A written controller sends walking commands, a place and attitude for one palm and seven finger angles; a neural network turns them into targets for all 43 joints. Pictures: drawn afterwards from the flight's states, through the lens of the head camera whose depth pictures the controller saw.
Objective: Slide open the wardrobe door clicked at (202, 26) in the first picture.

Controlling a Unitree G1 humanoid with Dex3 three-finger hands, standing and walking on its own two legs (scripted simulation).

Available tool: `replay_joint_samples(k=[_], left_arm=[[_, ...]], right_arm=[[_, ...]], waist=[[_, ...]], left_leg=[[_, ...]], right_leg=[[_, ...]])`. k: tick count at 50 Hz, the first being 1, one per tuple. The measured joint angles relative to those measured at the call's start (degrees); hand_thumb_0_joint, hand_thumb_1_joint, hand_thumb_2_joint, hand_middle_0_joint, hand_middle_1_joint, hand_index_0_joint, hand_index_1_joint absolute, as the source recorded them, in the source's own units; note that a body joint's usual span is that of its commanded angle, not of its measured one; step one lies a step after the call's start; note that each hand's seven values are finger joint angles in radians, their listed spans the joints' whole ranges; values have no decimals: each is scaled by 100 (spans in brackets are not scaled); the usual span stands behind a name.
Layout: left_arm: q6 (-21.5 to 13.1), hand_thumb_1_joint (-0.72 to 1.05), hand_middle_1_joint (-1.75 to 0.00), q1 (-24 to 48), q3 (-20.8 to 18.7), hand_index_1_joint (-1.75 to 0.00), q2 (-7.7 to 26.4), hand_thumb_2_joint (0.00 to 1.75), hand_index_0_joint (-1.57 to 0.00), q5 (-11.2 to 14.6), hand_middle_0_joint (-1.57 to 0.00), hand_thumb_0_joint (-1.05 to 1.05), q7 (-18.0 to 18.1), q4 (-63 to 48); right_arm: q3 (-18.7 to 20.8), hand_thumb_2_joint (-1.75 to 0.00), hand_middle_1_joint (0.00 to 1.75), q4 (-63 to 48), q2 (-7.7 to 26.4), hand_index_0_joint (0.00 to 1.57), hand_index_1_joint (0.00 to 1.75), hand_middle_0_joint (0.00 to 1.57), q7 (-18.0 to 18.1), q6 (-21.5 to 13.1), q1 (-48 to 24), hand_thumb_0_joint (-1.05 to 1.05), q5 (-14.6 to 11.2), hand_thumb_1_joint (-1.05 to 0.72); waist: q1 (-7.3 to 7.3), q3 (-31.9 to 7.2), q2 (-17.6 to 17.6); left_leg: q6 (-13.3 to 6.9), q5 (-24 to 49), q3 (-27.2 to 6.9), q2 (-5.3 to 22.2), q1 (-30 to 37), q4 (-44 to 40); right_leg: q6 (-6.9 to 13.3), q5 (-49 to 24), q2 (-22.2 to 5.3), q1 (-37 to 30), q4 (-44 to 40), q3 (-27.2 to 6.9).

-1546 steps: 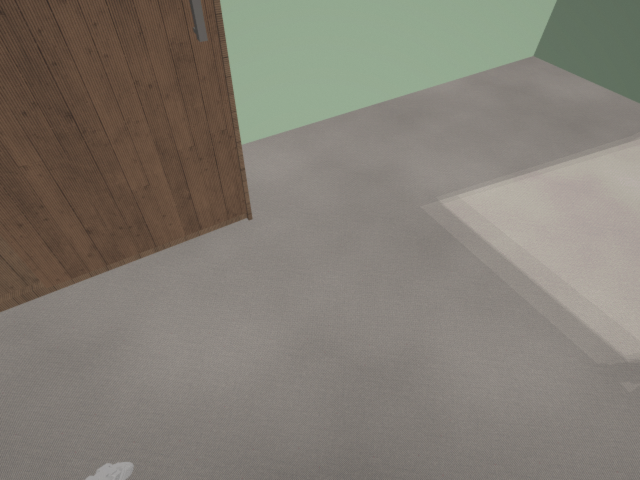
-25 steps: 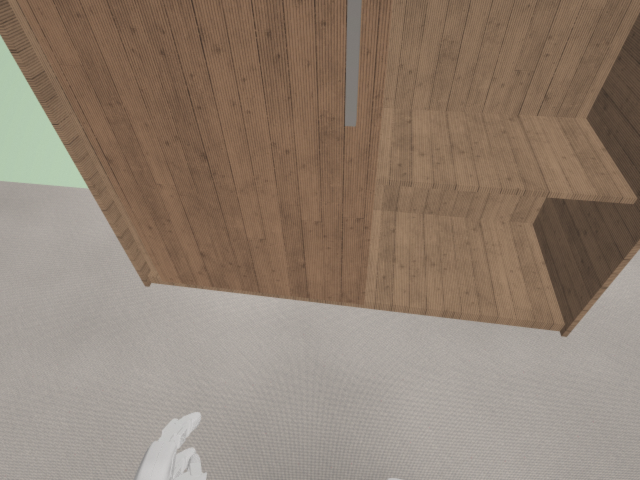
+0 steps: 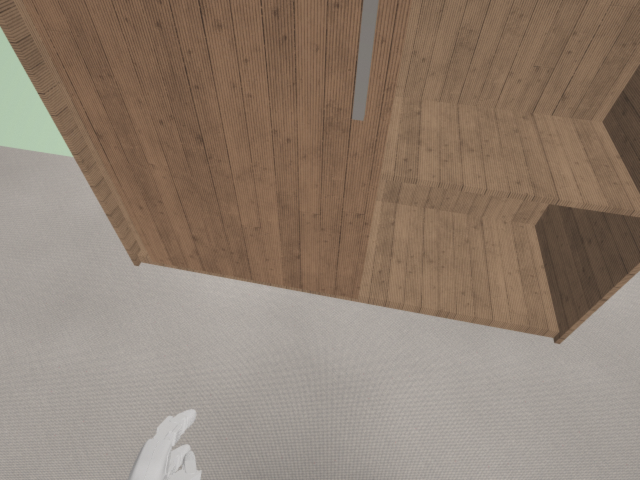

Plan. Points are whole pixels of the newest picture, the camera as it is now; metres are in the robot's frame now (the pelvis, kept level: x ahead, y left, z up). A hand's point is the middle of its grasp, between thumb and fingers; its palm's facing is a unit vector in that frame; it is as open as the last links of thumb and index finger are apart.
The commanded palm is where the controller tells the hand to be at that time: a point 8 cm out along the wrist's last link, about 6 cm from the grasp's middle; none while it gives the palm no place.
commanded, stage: stop stepping back and stand still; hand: right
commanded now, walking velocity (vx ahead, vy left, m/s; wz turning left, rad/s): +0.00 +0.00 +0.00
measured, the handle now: (367, 43) +0.79 -0.03 +0.18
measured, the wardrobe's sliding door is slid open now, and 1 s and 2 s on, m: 0.70 0.70 0.70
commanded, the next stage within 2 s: let the arm hang, fingers relaxed in 0.28 s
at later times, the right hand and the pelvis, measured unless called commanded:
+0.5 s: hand (572, 415) +0.21 -0.27 +0.01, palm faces +0.17 +0.88 -0.45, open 7.4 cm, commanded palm none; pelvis +0.00 -0.02 +0.00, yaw -2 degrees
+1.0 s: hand out of the picture -0.05 -0.22 -0.16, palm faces +0.02 +0.98 -0.22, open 7.3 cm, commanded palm none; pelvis -0.01 -0.03 +0.01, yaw -1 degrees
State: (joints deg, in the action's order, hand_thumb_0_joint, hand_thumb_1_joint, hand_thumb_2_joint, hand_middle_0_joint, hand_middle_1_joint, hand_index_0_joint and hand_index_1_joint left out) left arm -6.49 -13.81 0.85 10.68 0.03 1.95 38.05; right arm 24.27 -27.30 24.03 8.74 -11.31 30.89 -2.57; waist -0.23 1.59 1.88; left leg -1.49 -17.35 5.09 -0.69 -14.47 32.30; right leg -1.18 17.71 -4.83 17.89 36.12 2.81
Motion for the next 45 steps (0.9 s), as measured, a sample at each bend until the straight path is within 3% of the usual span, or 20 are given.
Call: replay_joint_samples(k=[4, 13, 19, 21, 24, 27, 31, 33, 34, 39, 45], left_arm=[[45, 91, -31, 94, -72, -30, 107, 90, -20, 19, -21, 1, 84, 22], [21, 91, -30, 339, -157, -30, 180, 90, -20, 70, -20, 1, 125, -390], [35, 91, -30, 354, -115, -30, 179, 90, -20, 59, -20, 1, 154, -456], [-108, 91, -30, 378, -163, -30, 323, 90, -20, 55, -20, 1, -80, -168], [228, 91, -30, 563, -123, -30, 652, 90, -20, -36, -20, 1, -290, 306], [505, 91, -30, 720, -83, -30, 702, 90, -20, -130, -20, 1, -314, 631], [689, 91, -30, 603, -20, -30, 496, 90, -20, -194, -20, 1, -270, 965], [751, 91, -30, 458, 19, -30, 382, 90, -20, -202, -20, 1, -247, 1200], [774, 91, -30, 363, 27, -30, 315, 90, -20, -200, -20, 1, -229, 1329], [884, 91, -30, -79, 17, -30, 78, 90, -20, -198, -20, 1, -168, 1938], [881, 91, -30, -391, -43, -30, -48, 90, -20, -162, -20, 1, -121, 2304]], right_arm=[[-121, -90, 30, -23, -161, 21, 30, 21, 7, 59, 55, 1, 6, -89], [-9, -90, 30, -170, 80, 21, 30, 21, 12, -119, 133, 1, -14, -89], [-124, -90, 30, 13, -46, 21, 30, 21, 8, -34, 107, 1, -41, -89], [-571, -90, 30, 871, -23, 21, 30, 21, -197, -56, -347, 1, 124, -89], [-1439, -90, 30, 3048, -198, 20, 30, 20, -643, 628, -1279, 0, 304, -90], [-2041, -90, 30, 5141, -536, 20, 30, 20, -837, 1160, -1780, 0, 383, -90], [-2528, -90, 30, 6992, -1060, 20, 29, 20, -893, 1447, -1839, 1, 389, -91], [-2664, -90, 30, 7594, -1312, 20, 29, 20, -908, 1474, -1736, 1, 369, -91], [-2545, -90, 30, 7796, -1369, 20, 30, 20, -804, 1437, -1701, 0, 319, -94], [-2456, -90, 30, 8490, -1205, 21, 30, 21, -809, 1333, -1518, -1, 324, -99], [-2451, -90, 30, 9014, -1197, 20, 30, 20, -798, 1295, -1295, 0, 320, -95]], waist=[[-32, 1, -152], [-14, -29, -200], [54, -110, -173], [112, -239, -76], [161, -422, 143], [59, -371, 180], [-84, -120, -81], [-93, 0, -220], [-78, 47, -276], [39, 183, -328], [35, 216, -172]], left_leg=[[65, -82, -73, 115, 121, -43], [90, 71, -114, 53, 243, -383], [119, 157, -121, 62, 276, -524], [143, 121, -45, 131, 121, -384], [199, -17, 32, 281, -146, -53], [232, -73, 9, 373, -259, 141], [226, -33, -43, 406, -184, 127], [225, 46, -41, 379, -89, -5], [217, 95, -15, 356, -42, -93], [187, 336, 84, 264, 155, -513], [241, 466, 40, 289, 247, -711]], right_leg=[[14, -45, 121, -246, -281, 89], [19, -99, 74, -333, -493, 136], [50, -152, 91, -341, -578, 146], [78, -152, 154, -146, -450, 72], [161, -113, 289, 121, -229, -6], [205, -126, 370, 174, -166, 15], [202, -228, 406, 22, -313, 68], [194, -291, 387, -66, -422, 69], [187, -325, 369, -85, -467, 45], [169, -457, 306, -144, -644, -46], [227, -531, 340, -227, -784, 5]])
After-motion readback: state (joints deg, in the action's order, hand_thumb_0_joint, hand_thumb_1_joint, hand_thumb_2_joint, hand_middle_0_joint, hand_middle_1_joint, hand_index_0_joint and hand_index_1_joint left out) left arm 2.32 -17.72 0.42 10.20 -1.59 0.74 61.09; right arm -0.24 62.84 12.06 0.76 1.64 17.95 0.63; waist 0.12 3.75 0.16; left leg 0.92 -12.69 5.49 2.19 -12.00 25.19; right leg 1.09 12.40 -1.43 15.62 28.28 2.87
